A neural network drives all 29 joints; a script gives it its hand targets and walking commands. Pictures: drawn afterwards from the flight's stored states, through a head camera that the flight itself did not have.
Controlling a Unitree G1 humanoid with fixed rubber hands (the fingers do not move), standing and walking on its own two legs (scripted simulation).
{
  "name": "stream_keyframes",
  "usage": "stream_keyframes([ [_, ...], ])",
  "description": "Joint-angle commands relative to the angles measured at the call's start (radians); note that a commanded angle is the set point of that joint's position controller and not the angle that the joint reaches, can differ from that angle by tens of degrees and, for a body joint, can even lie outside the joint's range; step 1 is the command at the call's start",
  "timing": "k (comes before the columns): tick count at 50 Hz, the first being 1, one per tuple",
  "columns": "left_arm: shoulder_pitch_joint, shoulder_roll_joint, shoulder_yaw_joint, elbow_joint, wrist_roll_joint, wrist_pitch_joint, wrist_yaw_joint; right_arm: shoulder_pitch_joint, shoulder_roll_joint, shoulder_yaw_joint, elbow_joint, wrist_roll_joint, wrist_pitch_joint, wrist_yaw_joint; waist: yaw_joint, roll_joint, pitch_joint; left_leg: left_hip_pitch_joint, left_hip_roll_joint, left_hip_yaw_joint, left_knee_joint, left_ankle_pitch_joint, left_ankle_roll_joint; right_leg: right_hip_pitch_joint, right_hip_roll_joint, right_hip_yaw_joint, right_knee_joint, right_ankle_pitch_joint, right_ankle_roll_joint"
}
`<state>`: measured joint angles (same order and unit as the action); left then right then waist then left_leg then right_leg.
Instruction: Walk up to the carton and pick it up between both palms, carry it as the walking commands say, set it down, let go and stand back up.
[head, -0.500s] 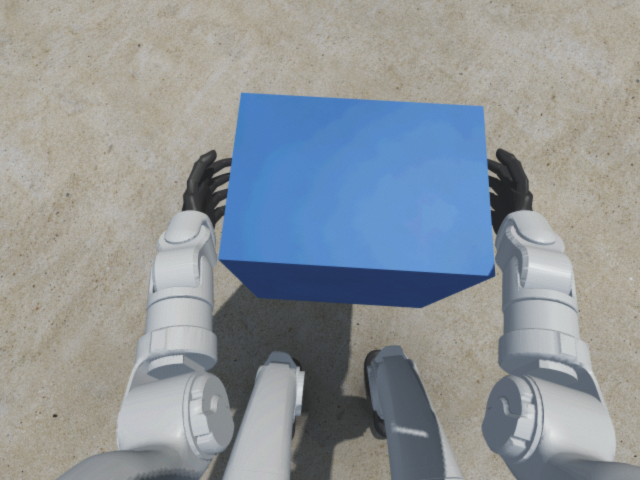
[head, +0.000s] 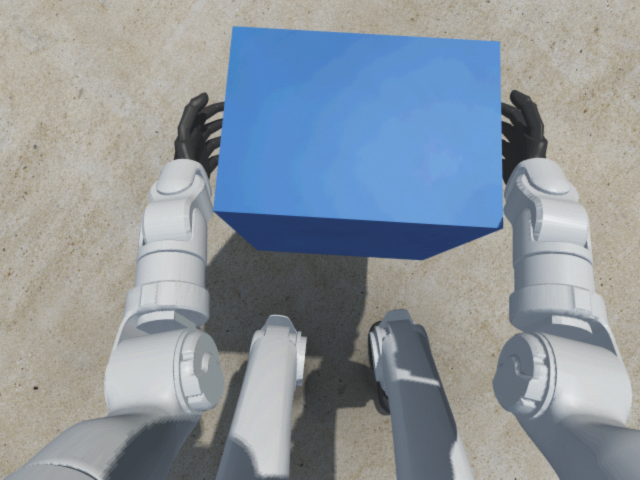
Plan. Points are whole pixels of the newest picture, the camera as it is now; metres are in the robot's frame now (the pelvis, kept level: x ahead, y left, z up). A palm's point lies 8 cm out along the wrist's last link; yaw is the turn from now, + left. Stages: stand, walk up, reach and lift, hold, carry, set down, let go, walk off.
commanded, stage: set down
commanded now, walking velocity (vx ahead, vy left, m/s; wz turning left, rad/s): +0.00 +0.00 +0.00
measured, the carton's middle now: (349, 170) +0.48 -0.03 -0.19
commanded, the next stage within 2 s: none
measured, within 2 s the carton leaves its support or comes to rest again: neither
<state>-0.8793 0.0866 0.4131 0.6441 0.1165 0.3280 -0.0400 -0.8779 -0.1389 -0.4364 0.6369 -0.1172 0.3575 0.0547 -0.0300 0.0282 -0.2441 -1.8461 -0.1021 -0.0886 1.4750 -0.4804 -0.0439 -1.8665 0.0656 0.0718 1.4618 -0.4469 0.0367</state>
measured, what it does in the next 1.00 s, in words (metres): lowers itself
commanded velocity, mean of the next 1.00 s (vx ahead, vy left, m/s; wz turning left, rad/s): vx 0.00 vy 0.00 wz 0.00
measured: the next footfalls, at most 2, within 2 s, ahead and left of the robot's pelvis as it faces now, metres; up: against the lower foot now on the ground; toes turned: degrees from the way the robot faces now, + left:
none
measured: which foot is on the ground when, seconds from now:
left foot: down 0.00-1.00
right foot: down 0.00-1.00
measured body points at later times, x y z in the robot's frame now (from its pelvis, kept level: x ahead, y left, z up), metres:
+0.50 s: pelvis -0.02 +0.00 -0.07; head +0.30 -0.01 +0.25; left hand +0.50 +0.16 -0.19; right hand +0.49 -0.23 -0.19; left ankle +0.07 +0.13 -0.53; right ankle +0.08 -0.13 -0.53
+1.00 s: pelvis -0.03 -0.01 -0.14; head +0.32 -0.02 +0.14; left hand +0.52 +0.15 -0.29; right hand +0.51 -0.24 -0.28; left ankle +0.07 +0.13 -0.53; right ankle +0.08 -0.13 -0.53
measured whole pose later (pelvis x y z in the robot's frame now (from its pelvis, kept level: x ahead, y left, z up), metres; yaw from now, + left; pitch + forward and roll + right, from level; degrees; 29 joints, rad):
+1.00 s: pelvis -0.03 -0.01 -0.14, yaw +1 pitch +51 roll +2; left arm -1.25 0.24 0.33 0.79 -0.01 0.30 0.03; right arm -1.26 -0.30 -0.37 0.78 -0.03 0.34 0.01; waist -0.04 0.02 0.01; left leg -2.27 -0.13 -0.06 1.93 -0.55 -0.08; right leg -2.30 0.09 0.07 1.92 -0.50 0.04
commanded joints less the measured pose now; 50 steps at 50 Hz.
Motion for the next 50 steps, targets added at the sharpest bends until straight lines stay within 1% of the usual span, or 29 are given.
stream_keyframes([
  [1,-0.622,-0.888,-0.510,-0.036,-0.133,-0.011,-0.208,-0.615,0.876,0.515,-0.061,0.153,-0.031,0.247,-0.028,-0.008,-0.985,0.442,-0.048,0.130,-0.090,0.286,0.013,0.610,0.049,-0.129,-0.065,0.346,0.001],
  [9,-0.701,-0.872,-0.510,-0.027,-0.155,-0.011,-0.187,-0.693,0.844,0.502,-0.046,0.165,-0.036,0.244,-0.033,-0.003,-1.015,0.405,-0.049,0.139,-0.013,0.287,0.006,0.508,0.050,-0.144,0.013,0.329,-0.001],
  [20,-0.798,-0.838,-0.517,-0.028,-0.185,-0.016,-0.165,-0.791,0.810,0.502,-0.044,0.191,-0.041,0.237,-0.033,-0.006,-1.051,0.339,-0.049,0.159,0.091,0.294,0.002,0.422,0.048,-0.155,0.110,0.332,-0.001],
  [39,-0.956,-0.746,-0.497,-0.007,-0.217,-0.030,-0.157,-0.951,0.747,0.495,-0.022,0.212,-0.045,0.213,-0.030,-0.028,-1.033,0.175,-0.042,0.189,0.253,0.242,0.011,0.369,0.032,-0.153,0.259,0.306,-0.007],
  [50,-1.036,-0.699,-0.515,-0.006,-0.254,-0.054,-0.138,-1.016,0.694,0.504,-0.004,0.239,-0.064,0.201,-0.029,-0.033,-1.006,0.130,-0.033,0.191,0.344,0.251,0.014,0.353,0.019,-0.148,0.355,0.325,-0.013],
])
